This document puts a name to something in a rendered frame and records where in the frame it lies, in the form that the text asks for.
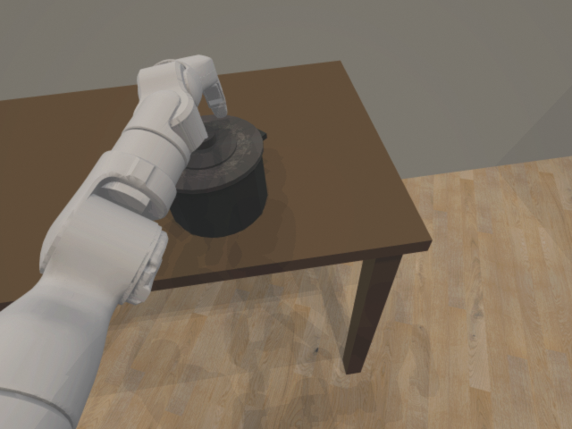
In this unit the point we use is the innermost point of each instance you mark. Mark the robot left forearm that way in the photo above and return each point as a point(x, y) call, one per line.
point(141, 171)

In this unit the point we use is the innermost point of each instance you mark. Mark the robot left hand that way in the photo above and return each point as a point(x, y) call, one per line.
point(211, 86)

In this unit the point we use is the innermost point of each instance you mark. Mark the pot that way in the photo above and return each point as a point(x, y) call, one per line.
point(226, 211)

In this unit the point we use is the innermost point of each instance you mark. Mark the table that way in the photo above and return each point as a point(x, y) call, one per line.
point(334, 195)

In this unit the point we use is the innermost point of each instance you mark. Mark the knob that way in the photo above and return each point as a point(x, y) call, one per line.
point(210, 140)

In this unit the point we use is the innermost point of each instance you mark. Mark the lid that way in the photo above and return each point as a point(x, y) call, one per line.
point(235, 154)

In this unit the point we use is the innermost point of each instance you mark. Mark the robot left upper arm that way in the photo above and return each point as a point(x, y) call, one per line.
point(52, 338)

